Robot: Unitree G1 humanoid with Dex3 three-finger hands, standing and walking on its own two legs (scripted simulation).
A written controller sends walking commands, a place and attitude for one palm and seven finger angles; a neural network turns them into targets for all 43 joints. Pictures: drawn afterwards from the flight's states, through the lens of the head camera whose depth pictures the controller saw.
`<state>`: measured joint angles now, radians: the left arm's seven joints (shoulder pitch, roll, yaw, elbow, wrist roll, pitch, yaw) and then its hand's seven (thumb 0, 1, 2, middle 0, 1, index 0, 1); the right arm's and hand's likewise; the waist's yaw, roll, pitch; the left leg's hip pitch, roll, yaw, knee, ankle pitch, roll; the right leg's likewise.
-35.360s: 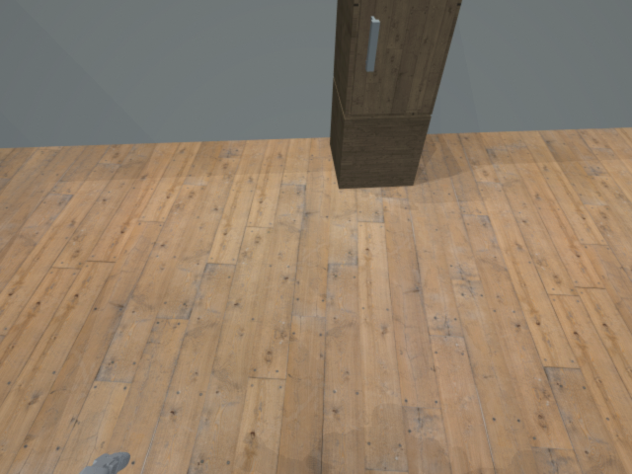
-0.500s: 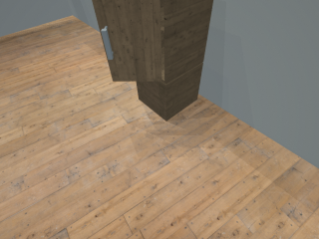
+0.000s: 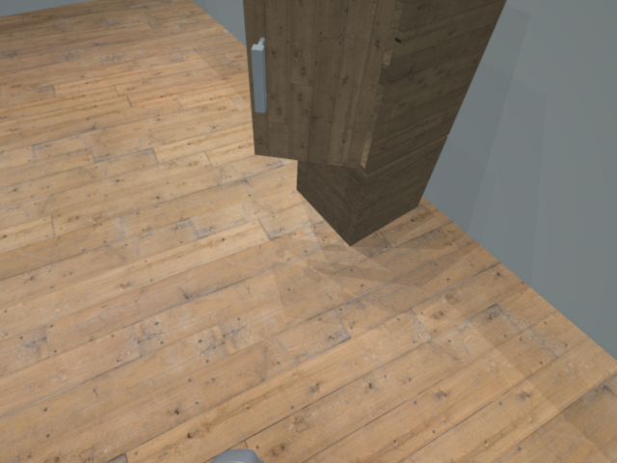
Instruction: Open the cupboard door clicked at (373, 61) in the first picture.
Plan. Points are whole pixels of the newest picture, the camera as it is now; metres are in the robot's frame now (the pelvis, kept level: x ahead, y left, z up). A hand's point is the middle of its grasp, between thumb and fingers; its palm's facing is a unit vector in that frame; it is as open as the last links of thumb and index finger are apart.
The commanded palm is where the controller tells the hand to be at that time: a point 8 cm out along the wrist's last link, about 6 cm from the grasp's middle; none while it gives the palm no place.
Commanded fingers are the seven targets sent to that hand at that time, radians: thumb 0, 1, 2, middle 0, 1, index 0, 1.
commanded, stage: take the last steps up to it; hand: left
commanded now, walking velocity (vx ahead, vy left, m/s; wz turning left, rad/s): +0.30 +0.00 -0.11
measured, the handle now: (261, 75) +0.96 +0.21 -0.04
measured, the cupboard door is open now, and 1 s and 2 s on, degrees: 47 47 47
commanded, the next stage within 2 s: come to a stop and stand still in 0.86 s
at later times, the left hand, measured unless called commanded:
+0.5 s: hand (232, 375) +0.25 +0.14 -0.14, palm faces +0.00 -0.98 -0.22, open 7.3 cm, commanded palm none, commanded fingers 0.00 0.90 0.90 -0.20 -0.30 -0.20 -0.30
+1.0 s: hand (223, 336) +0.32 +0.18 -0.17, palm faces +0.01 -0.99 -0.14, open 7.4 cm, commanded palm none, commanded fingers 0.00 0.90 0.90 -0.20 -0.30 -0.20 -0.30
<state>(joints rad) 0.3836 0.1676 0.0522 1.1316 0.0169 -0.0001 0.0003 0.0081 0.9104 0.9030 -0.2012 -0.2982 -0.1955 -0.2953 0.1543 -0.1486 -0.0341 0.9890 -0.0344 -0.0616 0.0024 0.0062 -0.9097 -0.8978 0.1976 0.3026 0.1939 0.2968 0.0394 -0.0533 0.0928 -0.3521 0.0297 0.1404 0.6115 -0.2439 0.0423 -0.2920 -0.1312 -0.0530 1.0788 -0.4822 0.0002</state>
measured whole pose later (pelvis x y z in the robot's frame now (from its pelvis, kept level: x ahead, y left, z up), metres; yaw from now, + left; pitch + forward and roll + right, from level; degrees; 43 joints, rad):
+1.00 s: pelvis +0.32 +0.01 +0.01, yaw -4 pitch -1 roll +1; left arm 0.28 0.15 0.04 1.10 0.02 -0.01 0.00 0.01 0.91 0.90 -0.20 -0.30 -0.19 -0.29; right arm 0.18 -0.15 -0.03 1.02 -0.03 -0.07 -0.04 -0.01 -0.94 -0.90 0.20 0.30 0.20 0.30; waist 0.03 -0.05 0.07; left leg -0.25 0.00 0.13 0.48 -0.21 0.05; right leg -0.42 -0.08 -0.06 1.02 -0.42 -0.01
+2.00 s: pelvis +0.33 +0.01 +0.01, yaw -3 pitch -3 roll +0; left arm 0.32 0.19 0.01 0.95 0.02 0.02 0.02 0.01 0.91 0.90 -0.20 -0.30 -0.19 -0.30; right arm 0.26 -0.18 -0.02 0.94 -0.03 0.01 -0.01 0.01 -0.91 -0.90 0.20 0.30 0.20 0.30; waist 0.01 0.00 0.00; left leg -0.23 0.01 0.11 0.55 -0.27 0.04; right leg -0.28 -0.06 -0.08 0.53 -0.20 0.01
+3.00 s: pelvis +0.35 +0.01 +0.02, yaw -3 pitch -2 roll +0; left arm 0.34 0.12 0.01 1.07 0.02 0.00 0.04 0.01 0.91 0.90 -0.20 -0.30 -0.19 -0.30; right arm 0.31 -0.13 -0.02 1.09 -0.02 -0.01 -0.02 0.01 -0.91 -0.90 0.20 0.30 0.19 0.30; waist 0.00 0.00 0.02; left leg -0.19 0.01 0.12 0.46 -0.24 0.04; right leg -0.25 -0.06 -0.06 0.44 -0.17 0.02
